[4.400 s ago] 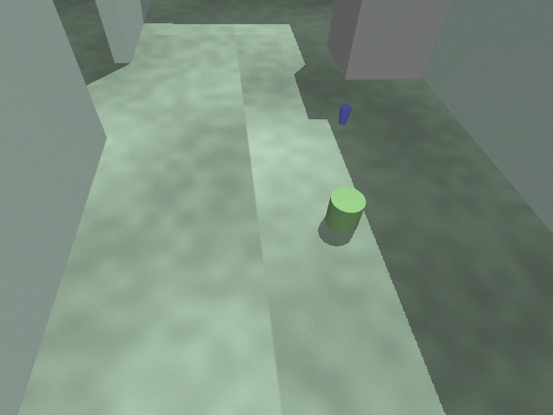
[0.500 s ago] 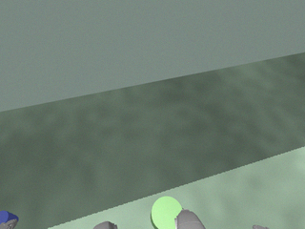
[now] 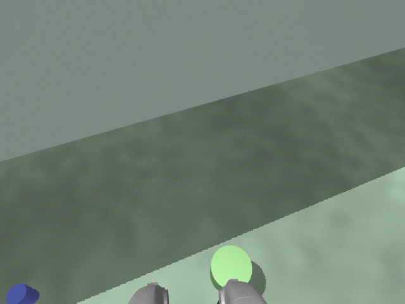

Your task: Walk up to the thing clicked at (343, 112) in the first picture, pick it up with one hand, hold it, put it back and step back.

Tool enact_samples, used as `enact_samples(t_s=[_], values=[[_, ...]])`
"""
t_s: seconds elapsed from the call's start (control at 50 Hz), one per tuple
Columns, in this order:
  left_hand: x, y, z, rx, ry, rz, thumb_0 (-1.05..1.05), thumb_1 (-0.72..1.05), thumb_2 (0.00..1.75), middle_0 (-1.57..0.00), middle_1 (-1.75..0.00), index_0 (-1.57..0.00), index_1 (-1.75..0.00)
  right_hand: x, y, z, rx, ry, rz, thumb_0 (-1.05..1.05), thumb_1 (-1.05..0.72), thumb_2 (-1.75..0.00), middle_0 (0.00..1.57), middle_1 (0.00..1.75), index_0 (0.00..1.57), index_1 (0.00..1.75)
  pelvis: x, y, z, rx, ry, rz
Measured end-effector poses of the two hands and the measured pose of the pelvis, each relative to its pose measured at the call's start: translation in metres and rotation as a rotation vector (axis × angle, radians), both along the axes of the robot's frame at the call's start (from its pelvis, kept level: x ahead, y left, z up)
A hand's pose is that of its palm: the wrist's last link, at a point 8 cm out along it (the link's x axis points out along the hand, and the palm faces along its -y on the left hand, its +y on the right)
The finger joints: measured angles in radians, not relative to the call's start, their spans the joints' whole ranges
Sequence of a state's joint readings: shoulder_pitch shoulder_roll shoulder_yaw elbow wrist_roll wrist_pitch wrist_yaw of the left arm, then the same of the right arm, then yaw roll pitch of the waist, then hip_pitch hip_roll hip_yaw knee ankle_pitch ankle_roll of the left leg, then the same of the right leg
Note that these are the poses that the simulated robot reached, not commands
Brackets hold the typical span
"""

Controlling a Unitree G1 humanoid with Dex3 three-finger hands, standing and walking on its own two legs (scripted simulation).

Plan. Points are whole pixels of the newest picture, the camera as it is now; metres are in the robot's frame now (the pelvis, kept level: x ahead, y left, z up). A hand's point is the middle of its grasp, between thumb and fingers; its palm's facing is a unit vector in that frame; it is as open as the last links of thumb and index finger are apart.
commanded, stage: walk up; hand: left
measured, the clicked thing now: (25, 295) +0.27 +0.69 -0.67
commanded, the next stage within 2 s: none
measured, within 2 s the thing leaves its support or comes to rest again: neither
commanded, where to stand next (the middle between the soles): -0.14 +0.51 m, yaw -8 degrees
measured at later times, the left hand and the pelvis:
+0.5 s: hand out of the picture -0.03 +0.48 -0.11, palm faces +0.01 -0.77 -0.64, open 7.3 cm; pelvis -0.09 +0.14 -0.01, yaw +0 degrees
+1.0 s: hand out of the picture -0.11 +0.62 -0.10, palm faces -0.02 -0.79 -0.61, open 7.3 cm; pelvis -0.18 +0.30 +0.00, yaw +1 degrees
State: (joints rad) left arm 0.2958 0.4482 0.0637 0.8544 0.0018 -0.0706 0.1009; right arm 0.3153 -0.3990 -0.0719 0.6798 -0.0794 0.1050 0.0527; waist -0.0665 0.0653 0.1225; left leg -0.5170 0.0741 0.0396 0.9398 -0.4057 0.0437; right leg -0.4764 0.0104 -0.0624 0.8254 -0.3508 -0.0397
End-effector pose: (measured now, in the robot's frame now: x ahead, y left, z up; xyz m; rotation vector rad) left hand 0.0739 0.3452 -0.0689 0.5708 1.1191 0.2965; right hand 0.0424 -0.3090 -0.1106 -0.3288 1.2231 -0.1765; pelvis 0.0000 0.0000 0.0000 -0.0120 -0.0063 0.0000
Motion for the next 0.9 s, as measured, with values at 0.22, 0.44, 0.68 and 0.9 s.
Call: enact_samples(t_s=[0.22, 0.44, 0.68, 0.9], values=[[-0.063, 0.028, 0.035, 0.064, 0.003, 0.057, 0.00, 0.90, 0.89, -0.21, -0.30, -0.22, -0.30, -0.006, 0.008, -0.019, 0.009, -0.018, 0.023, 0.01, -0.90, -0.90, 0.20, 0.30, 0.20, 0.30, -0.038, 0.036, 0.006, 0.022, -0.035, 0.011], [-0.103, 0.142, 0.020, 0.105, -0.023, 0.064, 0.00, 0.90, 0.89, -0.21, -0.30, -0.22, -0.30, -0.034, 0.080, -0.011, -0.034, -0.037, 0.069, 0.01, -0.90, -0.90, 0.20, 0.30, 0.20, 0.30, -0.081, 0.117, -0.013, 0.024, -0.031, 0.018], [-0.123, 0.166, -0.001, -0.053, 0.047, 0.031, 0.00, 0.90, 0.89, -0.20, -0.30, -0.21, -0.30, -0.104, 0.170, 0.018, -0.018, -0.043, -0.004, 0.01, -0.90, -0.90, 0.20, 0.30, 0.20, 0.30, -0.114, 0.178, 0.012, -0.003, -0.023, -0.024], [-0.170, 0.232, 0.014, -0.016, -0.025, 0.019, 0.00, 0.90, 0.89, -0.21, -0.30, -0.22, -0.30, -0.126, 0.240, -0.002, 0.012, -0.039, 0.031, 0.01, -0.90, -0.90, 0.20, 0.30, 0.20, 0.30, -0.161, 0.254, 0.008, -0.006, -0.045, -0.002]])
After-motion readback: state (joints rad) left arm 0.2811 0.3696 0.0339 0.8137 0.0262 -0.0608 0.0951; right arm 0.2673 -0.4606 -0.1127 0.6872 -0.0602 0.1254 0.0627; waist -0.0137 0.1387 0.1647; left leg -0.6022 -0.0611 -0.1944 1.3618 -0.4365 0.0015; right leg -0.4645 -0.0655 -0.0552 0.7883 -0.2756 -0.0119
